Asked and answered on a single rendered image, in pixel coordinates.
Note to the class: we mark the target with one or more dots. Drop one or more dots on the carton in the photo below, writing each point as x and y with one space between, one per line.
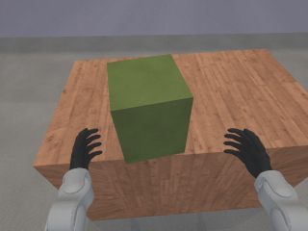
151 106

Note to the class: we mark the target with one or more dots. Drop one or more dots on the pedestal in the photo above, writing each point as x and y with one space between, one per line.
239 89

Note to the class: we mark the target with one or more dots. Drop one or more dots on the robot right hand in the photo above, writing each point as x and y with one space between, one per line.
253 154

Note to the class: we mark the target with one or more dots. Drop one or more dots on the right robot forearm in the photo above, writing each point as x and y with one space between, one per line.
280 200

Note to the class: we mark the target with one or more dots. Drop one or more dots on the left robot forearm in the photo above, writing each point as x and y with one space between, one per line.
75 195

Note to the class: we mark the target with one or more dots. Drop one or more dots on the robot left hand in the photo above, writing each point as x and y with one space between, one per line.
80 157

